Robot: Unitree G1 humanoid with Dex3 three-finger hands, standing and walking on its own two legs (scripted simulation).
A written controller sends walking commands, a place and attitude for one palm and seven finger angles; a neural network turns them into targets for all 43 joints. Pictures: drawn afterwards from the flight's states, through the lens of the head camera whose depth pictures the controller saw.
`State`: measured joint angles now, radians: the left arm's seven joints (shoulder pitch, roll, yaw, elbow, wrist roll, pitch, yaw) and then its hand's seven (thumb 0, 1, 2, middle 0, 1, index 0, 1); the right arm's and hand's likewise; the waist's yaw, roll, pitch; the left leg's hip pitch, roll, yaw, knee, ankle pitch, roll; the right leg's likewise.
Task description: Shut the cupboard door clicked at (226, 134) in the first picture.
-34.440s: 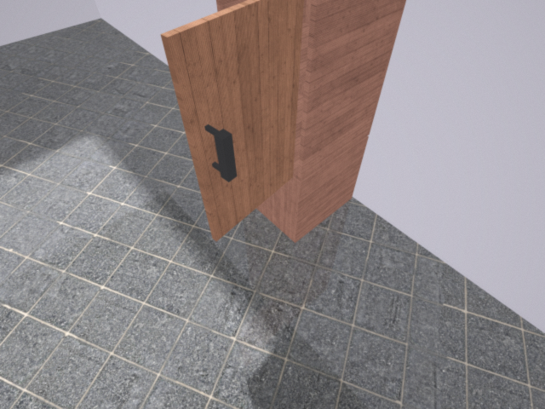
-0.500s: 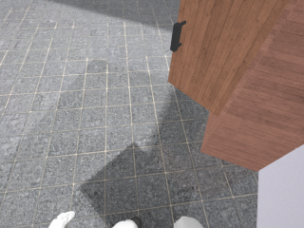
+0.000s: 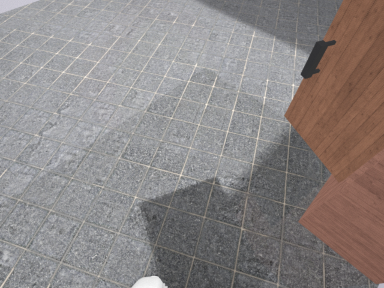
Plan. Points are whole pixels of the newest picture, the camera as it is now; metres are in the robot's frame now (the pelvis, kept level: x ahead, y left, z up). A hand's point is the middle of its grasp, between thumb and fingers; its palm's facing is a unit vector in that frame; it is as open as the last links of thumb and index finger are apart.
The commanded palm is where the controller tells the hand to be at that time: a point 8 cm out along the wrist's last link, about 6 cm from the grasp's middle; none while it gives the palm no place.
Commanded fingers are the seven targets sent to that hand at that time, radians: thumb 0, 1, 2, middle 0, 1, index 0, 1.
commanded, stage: walk to a spot facing it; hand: left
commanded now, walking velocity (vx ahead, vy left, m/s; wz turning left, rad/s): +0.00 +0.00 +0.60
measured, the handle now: (318, 59) +0.79 -0.37 +0.00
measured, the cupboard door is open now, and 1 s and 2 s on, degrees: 66 66 66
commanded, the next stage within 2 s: turn to face it in 1.64 s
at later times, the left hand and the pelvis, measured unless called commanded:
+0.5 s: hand out of the picture +0.04 +0.20 -0.14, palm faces +0.30 -0.91 -0.30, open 7.3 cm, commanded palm none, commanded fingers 0.00 0.90 0.90 -0.20 -0.30 -0.20 -0.30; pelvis +0.02 -0.02 +0.00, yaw +17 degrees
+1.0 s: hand out of the picture +0.02 +0.27 -0.17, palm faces +0.59 -0.77 -0.23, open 7.3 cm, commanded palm none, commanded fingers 0.00 0.90 0.90 -0.20 -0.30 -0.20 -0.30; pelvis +0.12 +0.08 +0.00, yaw +35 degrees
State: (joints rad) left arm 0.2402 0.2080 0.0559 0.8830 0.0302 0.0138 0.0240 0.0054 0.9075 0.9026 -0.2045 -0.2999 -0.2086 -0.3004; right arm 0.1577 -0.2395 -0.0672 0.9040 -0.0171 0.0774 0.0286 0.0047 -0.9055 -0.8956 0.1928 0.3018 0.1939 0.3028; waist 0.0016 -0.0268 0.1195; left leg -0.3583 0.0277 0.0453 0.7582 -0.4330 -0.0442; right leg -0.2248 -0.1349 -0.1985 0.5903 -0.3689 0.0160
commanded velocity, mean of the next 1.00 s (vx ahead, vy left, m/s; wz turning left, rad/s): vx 0.24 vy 0.00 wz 0.55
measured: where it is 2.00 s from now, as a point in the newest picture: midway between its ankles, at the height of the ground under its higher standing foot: (153, 233)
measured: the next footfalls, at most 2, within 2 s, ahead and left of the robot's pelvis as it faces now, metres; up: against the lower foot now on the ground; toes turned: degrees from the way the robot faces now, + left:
left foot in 0.04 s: +0.03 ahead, +0.14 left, +0.00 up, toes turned +5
right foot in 0.38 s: +0.09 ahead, -0.12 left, +0.00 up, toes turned +9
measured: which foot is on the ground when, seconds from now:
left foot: up 0.00-0.02, down 0.04-0.38, up 0.40-0.80, down 0.82-1.00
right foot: down 0.00-0.04, up 0.06-0.36, down 0.38-0.82, up 0.84-1.00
